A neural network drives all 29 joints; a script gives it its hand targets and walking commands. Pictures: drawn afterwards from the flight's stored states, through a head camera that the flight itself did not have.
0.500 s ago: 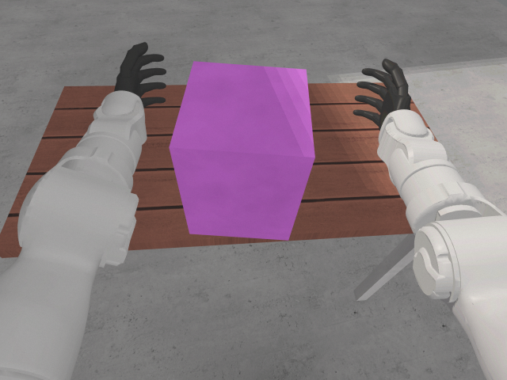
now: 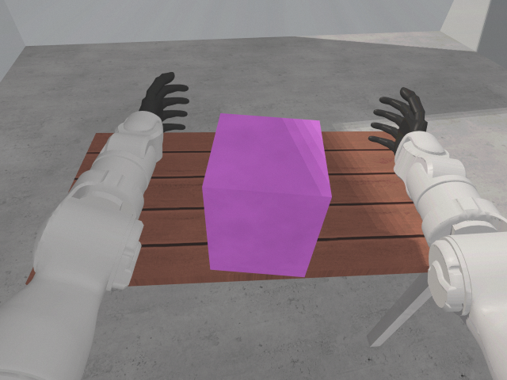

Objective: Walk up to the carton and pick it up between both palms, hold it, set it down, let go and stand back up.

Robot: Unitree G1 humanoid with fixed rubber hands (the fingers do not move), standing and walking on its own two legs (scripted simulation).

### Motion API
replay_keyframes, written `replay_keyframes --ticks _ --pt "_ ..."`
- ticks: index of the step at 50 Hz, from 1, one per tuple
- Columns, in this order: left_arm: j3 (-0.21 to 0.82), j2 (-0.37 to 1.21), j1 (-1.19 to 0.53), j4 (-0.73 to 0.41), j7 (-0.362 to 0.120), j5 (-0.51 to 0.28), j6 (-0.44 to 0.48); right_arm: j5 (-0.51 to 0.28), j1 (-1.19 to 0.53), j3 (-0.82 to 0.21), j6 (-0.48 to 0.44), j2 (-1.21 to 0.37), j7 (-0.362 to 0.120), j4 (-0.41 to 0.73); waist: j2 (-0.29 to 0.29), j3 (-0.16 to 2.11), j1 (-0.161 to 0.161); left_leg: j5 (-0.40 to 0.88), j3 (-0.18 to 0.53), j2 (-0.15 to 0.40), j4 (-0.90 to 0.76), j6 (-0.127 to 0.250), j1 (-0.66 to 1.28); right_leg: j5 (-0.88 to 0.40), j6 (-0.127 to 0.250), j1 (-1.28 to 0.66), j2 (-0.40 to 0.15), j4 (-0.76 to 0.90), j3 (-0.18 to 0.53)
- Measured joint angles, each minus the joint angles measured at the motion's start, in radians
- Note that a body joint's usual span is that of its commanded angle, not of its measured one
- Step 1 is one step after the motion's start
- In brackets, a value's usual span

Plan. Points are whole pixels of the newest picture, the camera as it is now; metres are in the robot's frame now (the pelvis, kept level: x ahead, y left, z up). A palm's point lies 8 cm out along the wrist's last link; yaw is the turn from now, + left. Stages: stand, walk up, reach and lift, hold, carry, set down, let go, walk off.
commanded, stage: set down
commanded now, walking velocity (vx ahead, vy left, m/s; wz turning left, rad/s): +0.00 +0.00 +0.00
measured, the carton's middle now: (263, 197) +0.49 -0.05 +0.01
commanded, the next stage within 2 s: none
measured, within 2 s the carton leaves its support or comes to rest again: neither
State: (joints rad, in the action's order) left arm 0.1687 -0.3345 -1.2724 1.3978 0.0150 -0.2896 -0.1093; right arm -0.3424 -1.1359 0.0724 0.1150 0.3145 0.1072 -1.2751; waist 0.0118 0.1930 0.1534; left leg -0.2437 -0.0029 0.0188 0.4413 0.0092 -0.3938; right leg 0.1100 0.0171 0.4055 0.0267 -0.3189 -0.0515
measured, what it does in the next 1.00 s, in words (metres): stands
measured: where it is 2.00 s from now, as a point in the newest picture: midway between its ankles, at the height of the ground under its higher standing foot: outside the picture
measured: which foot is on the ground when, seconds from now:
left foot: down 0.00-1.00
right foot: down 0.00-1.00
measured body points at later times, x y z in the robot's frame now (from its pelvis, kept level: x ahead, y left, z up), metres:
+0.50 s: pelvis -0.04 -0.01 +0.00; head -0.02 +0.00 +0.45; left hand +0.43 +0.15 +0.12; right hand +0.37 -0.24 +0.11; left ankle -0.03 +0.11 -0.74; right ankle +0.02 -0.11 -0.74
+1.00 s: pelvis -0.03 +0.00 +0.00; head -0.01 +0.00 +0.44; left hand +0.38 +0.16 +0.05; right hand +0.34 -0.24 +0.04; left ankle -0.03 +0.11 -0.74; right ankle +0.02 -0.11 -0.74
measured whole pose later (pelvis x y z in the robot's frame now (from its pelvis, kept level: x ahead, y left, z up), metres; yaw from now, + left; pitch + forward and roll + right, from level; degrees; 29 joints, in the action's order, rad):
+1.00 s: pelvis -0.03 +0.00 +0.00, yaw +0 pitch +6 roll -1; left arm 0.11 -0.25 -0.67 1.11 0.00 -0.26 0.18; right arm -0.31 -0.56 0.01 -0.15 0.23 0.10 -0.97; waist -0.01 0.09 0.06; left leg -0.25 -0.01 0.00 0.50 0.01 -0.36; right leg 0.14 0.02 0.40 0.02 -0.44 -0.03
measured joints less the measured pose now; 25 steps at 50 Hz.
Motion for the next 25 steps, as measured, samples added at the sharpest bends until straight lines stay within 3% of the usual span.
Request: replay_keyframes --ticks 7,12,16,25 --pt "-0.060 0.030 0.128 -0.111 0.018 0.024 0.003 -0.055 0.067 -0.087 0.000 0.049 -0.038 0.090 -0.009 -0.056 -0.048 0.025 -0.039 -0.004 -0.039 0.001 0.044 -0.014 0.000 -0.007 -0.002 -0.011 0.040" --pt "-0.082 0.016 0.216 -0.207 0.010 0.009 0.030 -0.033 0.167 -0.113 -0.006 0.039 -0.025 0.207 -0.008 -0.075 -0.073 0.051 -0.043 -0.004 -0.058 -0.006 0.039 -0.027 0.007 0.011 -0.002 -0.015 0.044" --pt "-0.075 -0.005 0.258 -0.216 -0.008 -0.005 0.062 0.009 0.234 -0.091 -0.020 -0.015 -0.003 0.269 -0.003 -0.071 -0.069 0.064 -0.030 -0.006 -0.055 -0.012 0.021 -0.033 0.014 0.025 -0.004 -0.023 0.031" --pt "-0.018 -0.003 0.297 -0.135 -0.025 -0.051 0.155 0.086 0.313 -0.007 -0.061 -0.109 0.033 0.242 0.007 -0.042 -0.047 0.048 0.004 -0.012 0.013 -0.016 -0.019 -0.010 0.018 0.050 -0.013 -0.081 0.000"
